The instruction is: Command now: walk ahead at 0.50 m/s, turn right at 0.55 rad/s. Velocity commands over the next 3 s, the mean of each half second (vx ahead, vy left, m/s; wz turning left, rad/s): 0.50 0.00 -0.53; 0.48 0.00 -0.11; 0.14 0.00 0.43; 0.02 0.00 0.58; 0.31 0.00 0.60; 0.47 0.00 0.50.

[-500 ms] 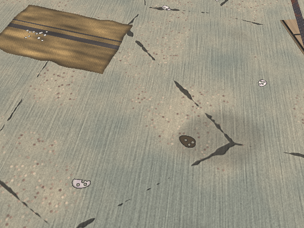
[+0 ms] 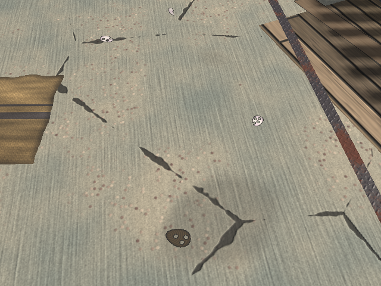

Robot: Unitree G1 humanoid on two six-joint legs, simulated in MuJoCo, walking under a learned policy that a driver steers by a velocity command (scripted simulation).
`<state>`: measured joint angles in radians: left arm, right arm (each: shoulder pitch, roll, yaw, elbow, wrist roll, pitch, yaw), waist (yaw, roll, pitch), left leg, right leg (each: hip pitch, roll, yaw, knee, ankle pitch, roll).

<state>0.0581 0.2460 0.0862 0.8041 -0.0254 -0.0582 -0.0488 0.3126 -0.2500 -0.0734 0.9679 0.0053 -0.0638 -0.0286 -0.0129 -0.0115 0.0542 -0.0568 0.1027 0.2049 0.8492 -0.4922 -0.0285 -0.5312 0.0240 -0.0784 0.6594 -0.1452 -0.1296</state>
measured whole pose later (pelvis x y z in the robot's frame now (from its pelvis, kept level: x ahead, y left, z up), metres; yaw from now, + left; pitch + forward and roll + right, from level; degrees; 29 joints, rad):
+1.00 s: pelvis +0.53 -0.09 +0.02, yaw -17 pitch +3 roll +1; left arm 0.01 0.25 0.04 0.64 0.02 -0.10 -0.03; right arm 0.39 -0.29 -0.05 0.90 0.01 -0.06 0.00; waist -0.09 0.00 0.02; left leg -0.13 0.01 -0.03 0.67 -0.47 -0.01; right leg -0.47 -0.02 -0.02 0.52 -0.09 -0.04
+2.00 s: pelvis +0.65 -0.12 +0.03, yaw +16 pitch +2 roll +0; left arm 0.17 0.28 0.08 0.75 0.02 -0.01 0.02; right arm 0.17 -0.34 -0.10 0.60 0.01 0.05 -0.02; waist 0.00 0.05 0.02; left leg -0.53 -0.11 -0.13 1.00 -0.45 -0.03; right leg -0.28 0.00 0.01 0.49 -0.25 -0.01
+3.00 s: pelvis +0.95 +0.12 +0.03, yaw +48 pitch +1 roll -2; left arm 0.27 0.27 0.06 0.78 0.01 -0.10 -0.02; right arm 0.25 -0.31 -0.05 0.67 0.02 -0.04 -0.01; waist 0.03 0.05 0.04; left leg -0.54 0.05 -0.07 1.12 -0.36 0.01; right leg -0.23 0.05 -0.05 0.38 -0.17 -0.04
